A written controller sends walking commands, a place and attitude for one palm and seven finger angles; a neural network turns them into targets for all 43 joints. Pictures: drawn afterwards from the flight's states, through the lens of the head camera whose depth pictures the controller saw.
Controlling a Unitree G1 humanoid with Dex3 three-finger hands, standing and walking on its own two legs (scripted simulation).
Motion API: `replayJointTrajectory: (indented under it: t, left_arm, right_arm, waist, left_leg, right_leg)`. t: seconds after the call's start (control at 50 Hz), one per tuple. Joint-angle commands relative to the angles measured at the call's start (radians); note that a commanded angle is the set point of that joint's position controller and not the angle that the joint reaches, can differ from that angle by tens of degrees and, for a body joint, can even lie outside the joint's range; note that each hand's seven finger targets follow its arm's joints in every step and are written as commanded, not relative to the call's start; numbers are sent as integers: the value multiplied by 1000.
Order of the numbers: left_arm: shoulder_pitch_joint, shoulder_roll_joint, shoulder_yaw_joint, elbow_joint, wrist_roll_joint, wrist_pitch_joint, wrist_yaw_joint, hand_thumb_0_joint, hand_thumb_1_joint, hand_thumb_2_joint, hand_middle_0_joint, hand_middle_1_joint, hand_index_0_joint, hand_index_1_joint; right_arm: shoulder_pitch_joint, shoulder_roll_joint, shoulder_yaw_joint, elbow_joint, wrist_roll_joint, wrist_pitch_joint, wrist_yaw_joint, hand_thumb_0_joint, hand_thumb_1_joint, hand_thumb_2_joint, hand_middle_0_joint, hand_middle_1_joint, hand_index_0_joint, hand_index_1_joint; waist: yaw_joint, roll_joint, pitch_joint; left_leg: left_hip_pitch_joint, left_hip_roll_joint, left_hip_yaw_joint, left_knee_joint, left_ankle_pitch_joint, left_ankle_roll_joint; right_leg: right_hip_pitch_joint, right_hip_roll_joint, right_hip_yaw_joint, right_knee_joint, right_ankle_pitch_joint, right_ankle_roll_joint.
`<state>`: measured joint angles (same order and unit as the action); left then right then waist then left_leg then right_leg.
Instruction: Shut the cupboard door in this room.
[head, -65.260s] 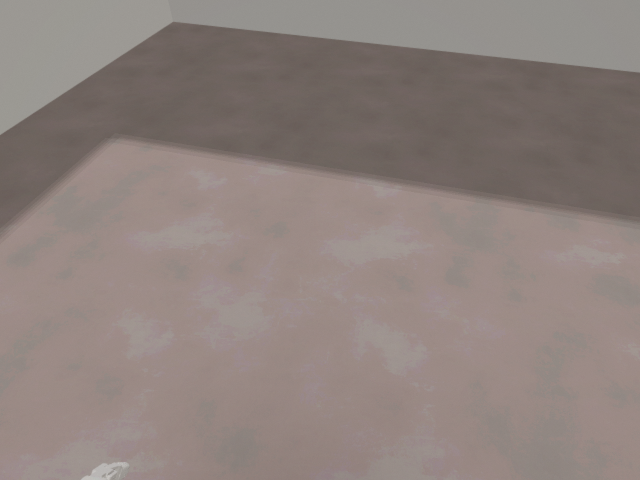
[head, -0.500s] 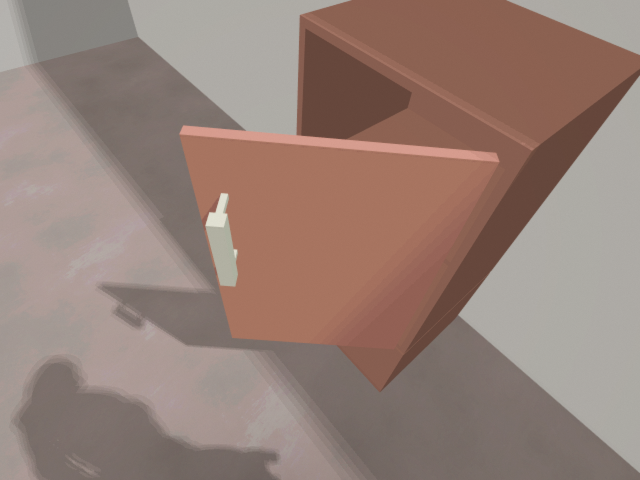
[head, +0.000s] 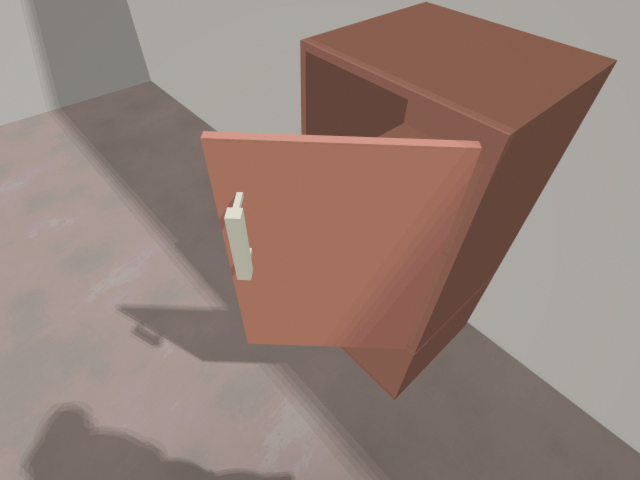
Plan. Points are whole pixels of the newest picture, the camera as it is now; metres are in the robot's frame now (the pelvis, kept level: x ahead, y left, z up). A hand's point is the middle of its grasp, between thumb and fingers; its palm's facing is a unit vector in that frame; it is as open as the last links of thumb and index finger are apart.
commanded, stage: come to a stop and stand still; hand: left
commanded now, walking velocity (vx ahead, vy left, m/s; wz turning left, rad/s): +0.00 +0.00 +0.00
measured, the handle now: (242, 237) +0.48 +0.15 +0.01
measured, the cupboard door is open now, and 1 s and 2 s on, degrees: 46 46 46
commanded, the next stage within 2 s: look again from close up in 0.80 s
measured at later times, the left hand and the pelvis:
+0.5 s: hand out of the picture -0.05 +0.19 -0.17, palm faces +0.02 -0.99 -0.17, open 7.4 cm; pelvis -0.03 +0.03 +0.01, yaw +0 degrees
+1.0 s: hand out of the picture -0.07 +0.20 -0.17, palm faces +0.03 -0.99 -0.14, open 7.4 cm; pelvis -0.02 +0.05 +0.01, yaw -1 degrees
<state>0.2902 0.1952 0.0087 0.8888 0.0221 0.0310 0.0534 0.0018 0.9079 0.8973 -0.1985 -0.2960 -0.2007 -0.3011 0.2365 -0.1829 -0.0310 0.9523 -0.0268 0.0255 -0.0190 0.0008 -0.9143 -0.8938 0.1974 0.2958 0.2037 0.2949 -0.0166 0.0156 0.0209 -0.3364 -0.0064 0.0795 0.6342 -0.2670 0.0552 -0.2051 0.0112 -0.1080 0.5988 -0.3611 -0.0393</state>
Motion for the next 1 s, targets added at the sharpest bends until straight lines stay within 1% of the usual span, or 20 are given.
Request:
replayJointTrajectory:
  t: [0.0, 0.02, 0.04, 0.06, 0.08, 0.1, 0.12, 0.14, 0.24, 0.3, 0.34, 0.38, 0.56, 0.6, 0.68, 0.7, 0.76, 0.82, 0.88, 0.98]
  left_arm:
    - [-52, 129, 31, -92, 0, -17, 3, 0, 900, 900, -200, -300, -200, -300]
    - [-24, 113, 25, -90, 1, -15, 1, 0, 900, 900, -200, -300, -200, -300]
    - [-4, 106, 23, -81, -2, -14, -1, 0, 900, 900, -200, -300, -200, -300]
    - [20, 99, 22, -72, -3, -13, -3, 0, 900, 900, -200, -300, -200, -300]
    - [39, 95, 22, -60, -4, -13, -4, 0, 900, 900, -200, -300, -200, -300]
    - [63, 87, 20, -44, -5, -15, -7, 0, 900, 900, -200, -300, -200, -300]
    - [73, 88, 17, -36, -3, -18, -8, 0, 900, 900, -200, -300, -200, -300]
    - [82, 78, 17, -26, -4, -20, -10, 0, 900, 900, -200, -300, -200, -300]
    - [101, 63, 11, 6, -3, -28, -11, 0, 900, 900, -200, -300, -200, -300]
    - [106, 58, 10, 25, -2, -31, -9, 0, 900, 900, -200, -300, -200, -300]
    - [116, 54, 7, 38, -2, -33, -8, 0, 900, 900, -200, -300, -200, -300]
    - [123, 49, 5, 53, -2, -33, -7, 0, 900, 900, -200, -300, -200, -300]
    - [199, 24, -5, 120, 4, -32, -6, 0, 900, 900, -200, -300, -200, -300]
    - [215, 20, -4, 135, 4, -34, -6, 0, 900, 900, -200, -300, -200, -300]
    - [227, 16, -5, 150, 6, -33, -4, 0, 900, 900, -200, -300, -200, -300]
    - [230, 14, -6, 156, 6, -33, -5, 0, 900, 900, -200, -300, -200, -300]
    - [239, 10, -5, 164, 6, -35, -3, 0, 900, 900, -200, -300, -200, -300]
    - [236, 13, -6, 169, 6, -35, -2, 0, 900, 900, -200, -300, -200, -300]
    - [233, 3, -7, 176, 5, -38, -1, 0, 900, 900, -200, -300, -200, -300]
    - [248, 2, -3, 187, 7, -29, -1, 0, 900, 900, -200, -300, -200, -300]
  right_arm:
    - [51, -71, -15, -57, -2, -15, 7, 0, -900, -900, 200, 300, 200, 300]
    - [53, -68, -7, -59, -4, -19, 8, 0, -900, -900, 200, 300, 200, 300]
    - [42, -82, -6, -61, -4, -22, 7, 0, -900, -900, 200, 300, 200, 300]
    - [28, -97, -6, -63, -3, -25, 5, 0, -900, -900, 200, 300, 200, 300]
    - [22, -111, -7, -64, -2, -26, 3, 0, -900, -900, 200, 300, 200, 300]
    - [9, -117, -9, -62, -1, -27, 2, 0, -900, -900, 200, 300, 200, 300]
    - [10, -115, -6, -60, 1, -31, 1, 0, -900, -900, 200, 300, 200, 300]
    - [16, -113, -5, -55, 1, -33, 0, 0, -900, -900, 200, 300, 200, 300]
    - [45, -97, -6, -17, 6, -35, 1, 0, -900, -900, 200, 300, 200, 300]
    - [58, -84, -7, 4, 7, -30, 2, 0, -900, -900, 200, 300, 200, 300]
    - [63, -75, -5, 16, 8, -29, 3, 0, -900, -900, 200, 300, 200, 300]
    - [66, -71, -6, 29, 9, -26, 3, 0, -900, -900, 200, 300, 200, 300]
    - [54, -83, -6, 66, 15, -29, 0, 0, -900, -900, 200, 300, 200, 300]
    - [53, -85, -7, 73, 16, -31, 0, 0, -900, -900, 200, 300, 200, 300]
    - [53, -82, -7, 84, 18, -30, -1, 0, -900, -900, 200, 300, 200, 300]
    - [52, -82, -8, 90, 18, -30, -1, 0, -900, -900, 200, 300, 200, 300]
    - [55, -77, -7, 98, 20, -32, -1, 0, -900, -900, 200, 300, 200, 300]
    - [64, -74, -5, 106, 21, -32, -2, 0, -900, -900, 200, 300, 200, 300]
    - [67, -67, -4, 115, 21, -35, -3, 0, -900, -900, 200, 300, 200, 300]
    - [69, -74, -7, 125, 21, -31, -5, 0, -900, -900, 200, 300, 200, 300]
  waist:
    - [-21, -40, 110]
    - [-6, 4, 110]
    - [4, 56, 110]
    - [21, 81, 105]
    - [31, 90, 84]
    - [42, 98, 65]
    - [49, 76, 50]
    - [46, 56, 25]
    - [31, 13, -3]
    - [19, -31, 22]
    - [15, -35, 29]
    - [8, -15, 53]
    - [24, 10, 68]
    - [26, 1, 54]
    - [27, -13, 67]
    - [27, 1, 72]
    - [28, -5, 50]
    - [25, -25, 59]
    - [23, -22, 65]
    - [30, 9, 87]
  left_leg:
    - [62, 56, -104, -52, -31, -23]
    - [33, 72, -138, -122, -36, -6]
    - [-16, 98, -192, -193, -69, 9]
    - [-62, 128, -250, -255, -111, 24]
    - [-94, 150, -296, -308, -163, 36]
    - [-99, 159, -309, -337, -196, 42]
    - [-99, 159, -307, -340, -175, 45]
    - [-77, 153, -293, -338, -170, 41]
    - [-8, 133, -248, -334, -150, 26]
    - [-1, 111, -220, -309, -145, 12]
    - [19, 101, -201, -295, -124, 8]
    - [29, 99, -203, -301, -141, 3]
    - [1, 130, -247, -400, -230, 8]
    - [13, 131, -249, -408, -219, 8]
    - [13, 128, -248, -420, -213, 4]
    - [13, 125, -248, -426, -224, 1]
    - [38, 127, -244, -426, -197, 1]
    - [42, 128, -247, -428, -177, 0]
    - [56, 125, -241, -426, -151, -2]
    - [22, 137, -266, -478, -231, -9]
  right_leg:
    - [-257, -169, 187, -213, -125, -84]
    - [-216, -131, 161, -177, -96, -65]
    - [-175, -93, 133, -138, -74, -40]
    - [-122, -68, 110, -112, -39, -22]
    - [-66, -54, 95, -88, -17, -13]
    - [-34, -54, 90, -82, 2, -9]
    - [0, -58, 91, -94, 25, -8]
    - [7, -64, 94, -102, 36, -10]
    - [-15, -87, 107, -152, 47, -11]
    - [-60, -103, 139, -193, -2, -16]
    - [-84, -115, 154, -220, -24, -18]
    - [-123, -115, 157, -228, -54, -17]
    - [-77, -89, 119, -201, 5, 6]
    - [-64, -92, 115, -200, 23, 8]
    - [-62, -96, 116, -208, 26, 8]
    - [-66, -95, 116, -208, 17, 9]
    - [-55, -101, 114, -212, 42, 10]
    - [-51, -101, 113, -220, 56, 10]
    - [-57, -108, 119, -228, 68, 11]
    - [-41, -94, 100, -202, 58, 18]
